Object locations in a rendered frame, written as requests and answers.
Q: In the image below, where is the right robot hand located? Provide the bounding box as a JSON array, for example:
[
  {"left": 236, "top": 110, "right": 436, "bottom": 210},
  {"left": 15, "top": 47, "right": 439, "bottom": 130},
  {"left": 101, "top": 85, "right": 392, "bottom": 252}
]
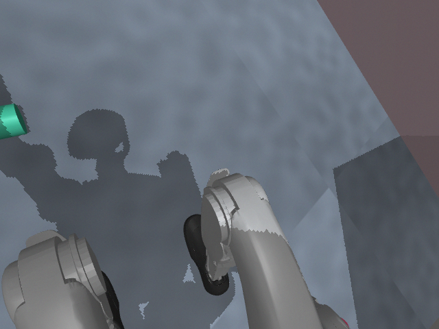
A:
[{"left": 312, "top": 296, "right": 350, "bottom": 329}]

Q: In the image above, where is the left robot foot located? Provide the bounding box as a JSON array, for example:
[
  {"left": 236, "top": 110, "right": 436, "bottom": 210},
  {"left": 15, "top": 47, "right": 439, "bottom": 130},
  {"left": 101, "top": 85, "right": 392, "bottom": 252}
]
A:
[{"left": 102, "top": 271, "right": 125, "bottom": 329}]

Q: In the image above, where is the right robot foot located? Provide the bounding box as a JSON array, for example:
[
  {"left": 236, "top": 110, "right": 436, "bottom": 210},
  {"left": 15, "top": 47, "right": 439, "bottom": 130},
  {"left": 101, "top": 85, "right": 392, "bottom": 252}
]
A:
[{"left": 183, "top": 214, "right": 229, "bottom": 295}]

